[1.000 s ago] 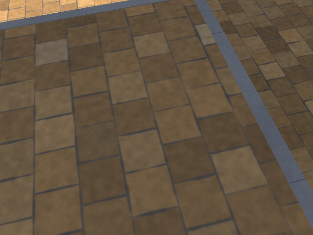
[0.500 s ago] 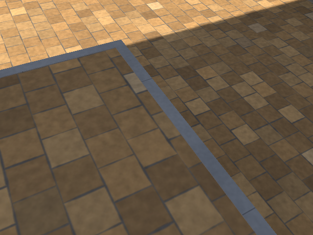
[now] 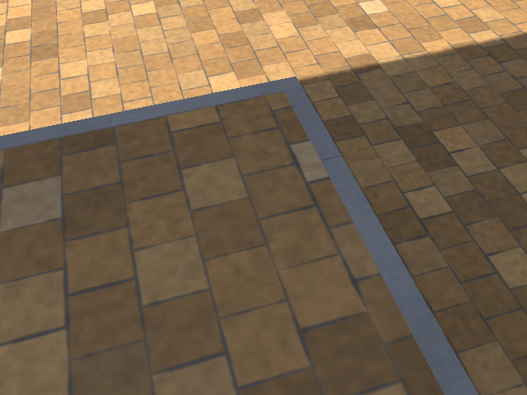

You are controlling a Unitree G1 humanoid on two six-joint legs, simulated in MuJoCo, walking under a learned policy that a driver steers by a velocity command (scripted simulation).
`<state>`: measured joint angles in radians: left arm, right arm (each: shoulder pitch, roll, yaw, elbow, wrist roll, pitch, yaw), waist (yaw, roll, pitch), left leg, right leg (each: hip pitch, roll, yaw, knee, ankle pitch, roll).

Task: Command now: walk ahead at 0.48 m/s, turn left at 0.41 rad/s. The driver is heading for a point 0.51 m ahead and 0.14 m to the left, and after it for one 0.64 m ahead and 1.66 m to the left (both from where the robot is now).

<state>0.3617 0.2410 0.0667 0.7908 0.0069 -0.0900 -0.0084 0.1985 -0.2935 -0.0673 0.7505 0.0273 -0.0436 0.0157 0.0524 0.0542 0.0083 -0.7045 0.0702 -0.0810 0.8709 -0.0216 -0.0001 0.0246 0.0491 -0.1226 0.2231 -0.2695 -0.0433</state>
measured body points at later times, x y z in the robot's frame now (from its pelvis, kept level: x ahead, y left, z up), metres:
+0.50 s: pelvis +0.28 +0.06 +0.00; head +0.31 +0.08 +0.45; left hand +0.41 +0.36 -0.08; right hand +0.42 -0.20 -0.10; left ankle +0.25 +0.12 -0.74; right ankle +0.48 -0.09 -0.68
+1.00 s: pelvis +0.45 +0.06 +0.00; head +0.48 +0.09 +0.44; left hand +0.42 +0.37 -0.11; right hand +0.74 -0.08 -0.09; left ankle +0.41 +0.20 -0.70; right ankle +0.56 -0.02 -0.74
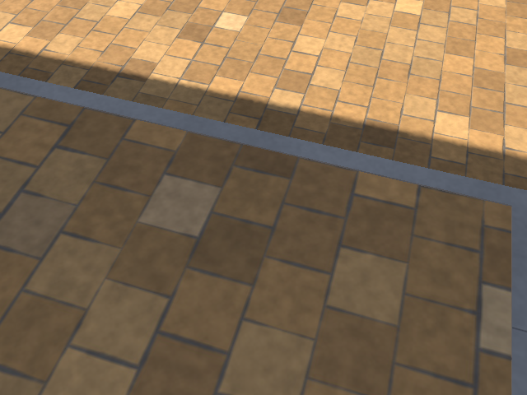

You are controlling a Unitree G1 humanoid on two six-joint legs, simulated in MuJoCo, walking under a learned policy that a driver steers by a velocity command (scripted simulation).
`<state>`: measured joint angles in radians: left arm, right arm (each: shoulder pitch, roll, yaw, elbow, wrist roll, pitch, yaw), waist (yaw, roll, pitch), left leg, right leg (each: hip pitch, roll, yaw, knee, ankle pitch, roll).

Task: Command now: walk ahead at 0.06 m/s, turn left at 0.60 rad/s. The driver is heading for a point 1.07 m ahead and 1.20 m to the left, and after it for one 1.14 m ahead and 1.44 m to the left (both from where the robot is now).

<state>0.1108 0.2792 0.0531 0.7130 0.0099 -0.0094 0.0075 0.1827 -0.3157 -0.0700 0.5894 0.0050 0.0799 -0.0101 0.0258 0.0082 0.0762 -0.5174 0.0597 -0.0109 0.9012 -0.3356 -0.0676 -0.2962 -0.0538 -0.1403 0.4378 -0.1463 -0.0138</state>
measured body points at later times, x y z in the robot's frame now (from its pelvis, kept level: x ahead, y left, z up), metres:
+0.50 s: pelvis +0.03 +0.02 -0.01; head +0.05 +0.03 +0.44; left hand +0.13 +0.33 -0.09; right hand +0.27 -0.20 -0.08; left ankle +0.03 +0.13 -0.74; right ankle +0.08 -0.09 -0.73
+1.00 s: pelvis +0.02 +0.05 +0.00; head +0.02 +0.06 +0.45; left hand +0.02 +0.33 -0.12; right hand +0.27 -0.11 -0.09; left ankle -0.04 +0.16 -0.74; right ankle +0.08 -0.09 -0.74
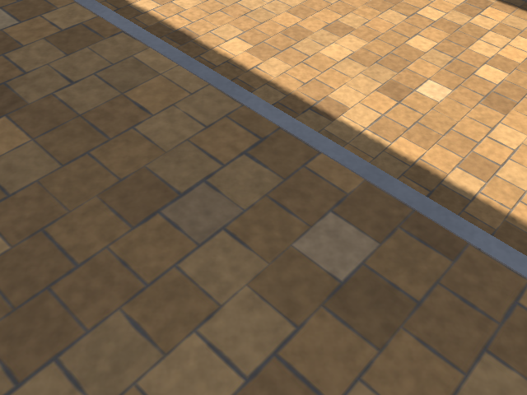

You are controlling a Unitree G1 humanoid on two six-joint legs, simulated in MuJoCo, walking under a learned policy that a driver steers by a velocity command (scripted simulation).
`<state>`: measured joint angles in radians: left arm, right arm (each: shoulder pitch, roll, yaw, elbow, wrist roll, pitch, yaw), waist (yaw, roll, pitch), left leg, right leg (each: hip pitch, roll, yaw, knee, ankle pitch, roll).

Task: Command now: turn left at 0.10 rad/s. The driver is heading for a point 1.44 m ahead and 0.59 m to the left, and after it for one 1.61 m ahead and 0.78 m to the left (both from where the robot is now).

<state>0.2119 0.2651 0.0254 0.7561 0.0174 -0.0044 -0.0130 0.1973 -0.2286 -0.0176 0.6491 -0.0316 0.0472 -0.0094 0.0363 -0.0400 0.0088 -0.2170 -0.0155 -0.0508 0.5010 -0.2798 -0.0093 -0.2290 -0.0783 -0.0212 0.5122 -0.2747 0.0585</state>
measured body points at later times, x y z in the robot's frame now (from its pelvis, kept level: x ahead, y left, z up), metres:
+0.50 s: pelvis +0.00 +0.00 +0.00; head +0.02 +0.00 +0.45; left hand +0.07 +0.30 -0.10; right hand +0.20 -0.26 -0.09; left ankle -0.03 +0.11 -0.68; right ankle +0.00 -0.15 -0.74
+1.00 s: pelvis +0.01 +0.03 +0.00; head +0.02 +0.04 +0.45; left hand +0.06 +0.35 -0.09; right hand +0.27 -0.16 -0.08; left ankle -0.02 +0.12 -0.74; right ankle +0.08 -0.08 -0.72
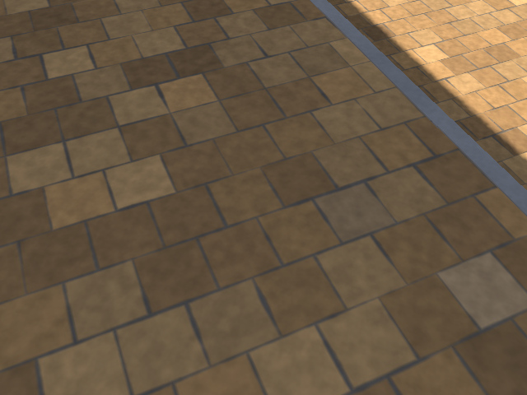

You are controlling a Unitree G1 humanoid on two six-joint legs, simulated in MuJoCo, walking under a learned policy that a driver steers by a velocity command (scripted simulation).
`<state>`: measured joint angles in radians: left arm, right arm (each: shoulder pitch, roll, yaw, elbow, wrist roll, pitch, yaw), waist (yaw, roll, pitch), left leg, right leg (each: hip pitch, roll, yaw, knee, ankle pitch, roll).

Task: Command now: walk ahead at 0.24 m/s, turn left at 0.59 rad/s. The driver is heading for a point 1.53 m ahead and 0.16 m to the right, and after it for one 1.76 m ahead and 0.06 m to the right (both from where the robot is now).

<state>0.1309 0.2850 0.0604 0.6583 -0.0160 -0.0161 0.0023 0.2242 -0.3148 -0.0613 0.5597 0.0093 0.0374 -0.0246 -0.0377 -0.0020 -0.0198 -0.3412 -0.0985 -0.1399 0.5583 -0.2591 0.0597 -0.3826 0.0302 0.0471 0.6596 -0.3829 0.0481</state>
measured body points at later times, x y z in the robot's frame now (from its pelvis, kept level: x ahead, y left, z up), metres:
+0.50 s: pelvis +0.17 +0.07 -0.01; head +0.21 +0.08 +0.43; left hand +0.09 +0.34 -0.14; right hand +0.45 -0.11 -0.08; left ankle +0.25 +0.20 -0.74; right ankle +0.02 -0.12 -0.72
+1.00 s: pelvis +0.44 +0.07 -0.02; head +0.48 +0.06 +0.42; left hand +0.69 +0.28 -0.09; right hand +0.43 -0.22 -0.15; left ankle +0.25 +0.21 -0.72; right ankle +0.55 -0.02 -0.74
